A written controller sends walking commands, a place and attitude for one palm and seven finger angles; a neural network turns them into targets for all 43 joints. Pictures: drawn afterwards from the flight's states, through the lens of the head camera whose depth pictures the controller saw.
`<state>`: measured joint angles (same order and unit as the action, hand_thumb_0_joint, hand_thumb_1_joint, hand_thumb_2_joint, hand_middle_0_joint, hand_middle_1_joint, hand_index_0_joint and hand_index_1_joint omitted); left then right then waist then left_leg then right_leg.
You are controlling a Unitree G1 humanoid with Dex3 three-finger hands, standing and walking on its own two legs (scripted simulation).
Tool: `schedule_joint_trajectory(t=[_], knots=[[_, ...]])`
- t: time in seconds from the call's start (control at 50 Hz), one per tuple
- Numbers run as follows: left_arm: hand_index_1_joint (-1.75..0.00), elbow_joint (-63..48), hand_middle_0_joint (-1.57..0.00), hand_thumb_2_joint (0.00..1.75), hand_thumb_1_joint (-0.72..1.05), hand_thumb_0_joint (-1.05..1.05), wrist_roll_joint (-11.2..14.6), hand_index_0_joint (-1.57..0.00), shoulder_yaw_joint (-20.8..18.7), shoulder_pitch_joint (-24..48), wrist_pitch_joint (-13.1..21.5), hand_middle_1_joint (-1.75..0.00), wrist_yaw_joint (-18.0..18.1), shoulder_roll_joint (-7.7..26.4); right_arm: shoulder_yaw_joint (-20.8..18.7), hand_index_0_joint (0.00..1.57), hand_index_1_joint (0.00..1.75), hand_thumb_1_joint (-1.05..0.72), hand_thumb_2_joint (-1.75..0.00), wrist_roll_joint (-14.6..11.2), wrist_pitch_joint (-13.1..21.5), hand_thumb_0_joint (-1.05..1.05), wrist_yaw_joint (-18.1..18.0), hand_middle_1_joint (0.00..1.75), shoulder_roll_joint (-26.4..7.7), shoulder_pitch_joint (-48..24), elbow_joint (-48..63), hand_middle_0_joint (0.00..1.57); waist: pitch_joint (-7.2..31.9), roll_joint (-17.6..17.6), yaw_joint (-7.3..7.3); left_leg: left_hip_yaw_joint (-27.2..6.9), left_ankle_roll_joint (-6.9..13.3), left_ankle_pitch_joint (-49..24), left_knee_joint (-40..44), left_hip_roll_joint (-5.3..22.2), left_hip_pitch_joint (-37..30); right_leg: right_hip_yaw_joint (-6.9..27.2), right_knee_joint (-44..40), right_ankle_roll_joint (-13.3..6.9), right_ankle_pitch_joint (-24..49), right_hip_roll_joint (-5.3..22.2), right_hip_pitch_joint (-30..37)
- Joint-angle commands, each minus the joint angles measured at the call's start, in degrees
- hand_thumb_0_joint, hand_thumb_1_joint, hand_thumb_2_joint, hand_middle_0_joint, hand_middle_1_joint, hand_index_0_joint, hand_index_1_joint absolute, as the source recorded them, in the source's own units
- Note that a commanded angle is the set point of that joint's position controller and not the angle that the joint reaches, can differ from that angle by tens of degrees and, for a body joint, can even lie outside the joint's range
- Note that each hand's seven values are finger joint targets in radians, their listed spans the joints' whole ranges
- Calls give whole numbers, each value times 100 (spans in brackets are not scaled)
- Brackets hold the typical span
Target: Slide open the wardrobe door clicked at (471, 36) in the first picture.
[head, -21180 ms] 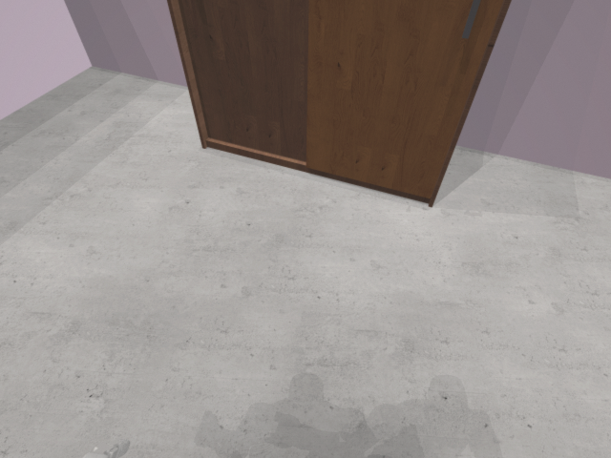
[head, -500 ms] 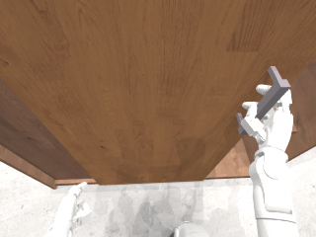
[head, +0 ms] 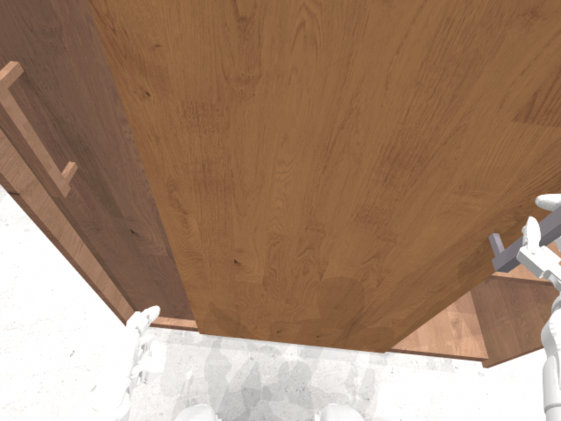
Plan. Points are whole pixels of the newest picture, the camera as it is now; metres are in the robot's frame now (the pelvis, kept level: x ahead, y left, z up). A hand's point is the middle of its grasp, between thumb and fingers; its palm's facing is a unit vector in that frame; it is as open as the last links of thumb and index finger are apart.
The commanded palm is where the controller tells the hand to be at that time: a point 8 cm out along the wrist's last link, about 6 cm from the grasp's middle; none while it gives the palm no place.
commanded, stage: stop walking and hold the door there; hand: right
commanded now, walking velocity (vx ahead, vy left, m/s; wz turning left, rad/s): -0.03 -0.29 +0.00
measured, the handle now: (538, 220) +0.37 -0.33 +0.12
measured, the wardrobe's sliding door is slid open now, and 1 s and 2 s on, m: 0.37 0.37 0.37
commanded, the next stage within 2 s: none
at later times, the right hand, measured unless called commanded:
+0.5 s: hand (528, 246) +0.32 -0.29 +0.12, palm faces +0.44 +0.87 -0.24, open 5.8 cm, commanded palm +0.28 -0.33 +0.10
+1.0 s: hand (529, 247) +0.32 -0.30 +0.12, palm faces +0.40 +0.88 -0.25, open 5.5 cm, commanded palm +0.28 -0.34 +0.10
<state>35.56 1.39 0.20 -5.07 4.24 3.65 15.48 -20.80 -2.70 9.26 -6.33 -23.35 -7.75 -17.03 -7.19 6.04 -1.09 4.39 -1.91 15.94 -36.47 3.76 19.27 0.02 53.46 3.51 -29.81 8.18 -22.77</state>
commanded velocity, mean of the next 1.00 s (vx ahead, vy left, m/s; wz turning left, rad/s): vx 0.01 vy -0.01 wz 0.00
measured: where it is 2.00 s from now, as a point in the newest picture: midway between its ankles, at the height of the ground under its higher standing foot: outside the picture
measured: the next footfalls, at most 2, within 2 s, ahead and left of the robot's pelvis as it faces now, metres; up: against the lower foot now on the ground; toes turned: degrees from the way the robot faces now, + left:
right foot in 0.24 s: +0.00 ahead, -0.18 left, +0.00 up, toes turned -3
left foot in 0.46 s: +0.00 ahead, +0.12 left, +0.00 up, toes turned +6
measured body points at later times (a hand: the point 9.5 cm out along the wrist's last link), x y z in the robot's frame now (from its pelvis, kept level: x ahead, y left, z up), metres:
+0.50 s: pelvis -0.06 -0.01 +0.01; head -0.04 -0.01 +0.46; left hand +0.03 +0.24 -0.10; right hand +0.29 -0.34 +0.14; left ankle -0.04 +0.11 -0.72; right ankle -0.01 -0.13 -0.72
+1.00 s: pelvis -0.08 -0.02 +0.01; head -0.08 -0.01 +0.46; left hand -0.02 +0.27 -0.10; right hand +0.30 -0.34 +0.14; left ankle -0.04 +0.11 -0.72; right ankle -0.01 -0.13 -0.72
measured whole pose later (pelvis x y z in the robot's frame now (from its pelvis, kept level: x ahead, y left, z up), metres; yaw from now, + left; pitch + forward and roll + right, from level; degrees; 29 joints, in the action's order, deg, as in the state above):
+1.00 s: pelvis -0.08 -0.02 +0.01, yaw +4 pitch -1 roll +1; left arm 42.9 2.4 0.1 -17.8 3.2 5.8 16.9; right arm -20.0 -1.1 13.9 -5.3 -27.8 -28.1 -52.1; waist -0.5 1.8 1.4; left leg 1.9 -0.3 11.2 -28.7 0.0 16.8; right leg -4.8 31.1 -0.1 -10.6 4.0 -19.4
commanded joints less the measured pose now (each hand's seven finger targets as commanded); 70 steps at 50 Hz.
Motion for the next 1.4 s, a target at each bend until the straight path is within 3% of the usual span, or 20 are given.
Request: schedule_joint_trajectory(t=[0.0, 0.08, 0.18, 0.2, 0.24, 0.26, 0.28, 0.34, 0.4, 0.44, 0.5, 0.6, 0.68, 0.82, 0.96, 1.04, 1.14, 1.22, 1.34, 1.38], knots=[[-30, -414, -20, 90, 90, 0, 71, -20, -266, 107, 144, -30, 192, 605, -1197, 45, 140, -90, -90, 33, 273, 0, -262, 140, -1998, -1101, 50, 45, 2251, -2239, 3, -1467, 943, -4864, 804, 1681, -2013, 314, 1292, -62, -13, -540, -685], [-30, -345, -20, 90, 90, 0, 57, -20, -336, 13, 75, -30, 196, 707, -939, 45, 140, -90, -90, 97, 434, 0, -208, 140, -1818, -1621, -109, 45, 1911, -2152, 102, -1320, 835, -2635, 1397, 1704, -841, 226, 298, -155, 270, -510, 104], [-30, -216, -20, 90, 90, 0, -9, -20, -360, -343, 130, -30, 158, 724, -616, 45, 140, -90, -90, 194, 589, 0, -232, 140, -1675, -1993, 243, 45, 1724, -1074, 171, -1016, 596, -164, 1473, 1076, -195, -265, -2498, -242, 1394, -665, 1300], [-30, -235, -20, 90, 90, 0, -18, -20, -457, -324, 111, -30, 187, 843, -668, 45, 140, -90, -90, 148, 638, 0, -220, 140, -1781, -1999, 395, 45, 1550, -490, 171, -825, 438, 157, 1223, 714, -29, -301, -2901, -262, 1551, -493, 1523], [-30, -446, -20, 90, 90, 0, 69, -20, -436, -426, 108, -30, 162, 963, -298, 45, 140, -90, -90, 151, 646, 0, -140, 140, -1398, -2038, 523, 45, 1550, 863, -13, -92, 92, 353, -6, -259, -97, 991, -3411, -851, 2357, 646, 989], [-30, -468, -20, 90, 90, 0, 62, -20, -312, -375, 112, -30, 159, 698, 183, 45, 140, -90, -90, 152, 615, 0, -78, 140, -934, -2139, 616, 45, 1455, 1631, 154, -60, 78, 906, -937, -378, -3, 1411, -3820, -994, 2537, 846, 711], [-30, -421, -20, 90, 90, 0, 12, -20, -387, -468, 139, -30, 163, 762, -347, 45, 140, -90, -90, 232, 586, 0, -163, 140, -1571, -2130, 480, 45, 1474, 1504, 119, -287, 115, 1070, -1400, -308, -2, 1414, -3790, -1115, 2681, 962, 631], [-30, -303, -20, 90, 90, 0, 32, -20, -369, -647, 214, -30, 158, 811, -183, 45, 140, -90, -90, 161, 431, 0, -164, 140, -1392, -2103, 172, 45, 1631, 785, 52, -158, 75, 544, -118, -299, -357, 550, -2969, -977, 3640, 584, 1129], [-30, -241, -20, 90, 90, 0, 27, -20, -287, -770, 225, -30, 167, 855, -120, 45, 140, -90, -90, 189, 301, 0, -149, 140, -1515, -2205, -390, 45, 1675, 431, 119, -270, 120, -535, 1296, -175, -1200, 276, -2658, -615, 3043, 314, 853], [-30, -222, -20, 90, 90, 0, 4, -20, -269, -801, 203, -30, 210, 820, -465, 45, 140, -90, -90, 259, 328, 0, -206, 140, -1989, -2381, -723, 45, 1841, -72, 225, -893, 382, -2227, 1159, 497, -1447, -128, -2335, -307, 2582, -46, 504], [-30, -111, -20, 90, 90, 0, 94, -20, -319, -820, 127, -30, 252, 816, -536, 45, 140, -90, -90, 132, 286, 0, -174, 140, -2109, -2634, -1203, 45, 1891, -1270, 183, -1388, 608, -1475, 1487, 816, -989, -189, -2046, -235, 1469, -399, 671], [-30, -11, -20, 90, 90, 0, 47, -20, -264, -750, 59, -30, 317, 901, -331, 45, 140, -90, -90, 173, 399, 0, -78, 140, -2024, -3133, -1892, 45, 1403, -489, 195, -813, 271, 768, 1548, 204, 54, 230, -2981, -466, 1024, -4, 1036], [-30, -69, -20, 90, 90, 0, 100, -20, -232, -810, 109, -30, 321, 908, -131, 45, 140, -90, -90, 212, 458, 0, -91, 140, -1768, -3239, -2227, 45, 1318, 17, 103, -417, 156, 390, 646, -240, -590, 902, -3894, -713, 136, 517, 291], [-30, 8, -20, 90, 90, 0, 132, -20, -265, -991, 111, -30, 313, 909, 20, 45, 140, -90, -90, 225, 415, 0, -45, 140, -1848, -3505, -2657, 45, 1333, -358, 163, -862, 230, 606, 1552, 108, -331, -5, -3068, -418, 532, -73, 490], [-30, 105, -20, 90, 90, 0, 137, -20, -314, -1025, 98, -30, 288, 1003, -282, 45, 140, -90, -90, 202, 461, 0, -3, 140, -2211, -3540, -3100, 45, 1430, -920, 171, -1093, 297, 693, 1774, 294, 2, 39, -2639, -397, 1217, -178, 863], [-30, 90, -20, 90, 90, 0, 129, -20, -293, -993, 97, -30, 301, 1004, -195, 45, 140, -90, -90, 199, 488, 0, 50, 140, -2149, -3668, -3014, 45, 1344, -636, 164, -886, 218, 602, 1607, 119, -32, 164, -2931, -460, 1202, -48, 844], [-30, -1, -20, 90, 90, 0, 135, -20, -397, -988, -32, -30, 275, 1009, -417, 45, 140, -90, -90, 247, 492, 0, -6, 140, -2483, -3746, -2889, 45, 1435, -1166, 95, -1727, 563, 529, 1939, 1162, -497, -153, -1953, -373, 1016, -471, 343], [-30, 34, -20, 90, 90, 0, 91, -20, -427, -836, -67, -30, 227, 1001, -350, 45, 140, -90, -90, 253, 536, 0, 41, 140, -2329, -3969, -2676, 45, 1489, -1600, -5, -2137, 1084, -949, 1790, 2055, -1175, 170, -702, -280, 402, -559, -392], [-30, 101, -20, 90, 90, 0, -3, -20, -440, -694, -137, -30, 215, 838, 15, 45, 140, -90, -90, 222, 748, 0, 138, 140, -1801, -4456, -1954, 45, 1664, -1396, 189, -702, 377, -1093, 775, 1321, -302, -529, -2727, -229, 1886, -666, 1457], [-30, -82, -20, 90, 90, 0, 68, -20, -496, -719, -142, -30, 227, 1009, 464, 45, 140, -90, -90, 166, 911, 0, 224, 140, -1150, -4607, -1444, 45, 1791, 352, 159, 131, -48, 322, -679, 60, 428, 808, -3152, -750, 2833, 564, 1728]])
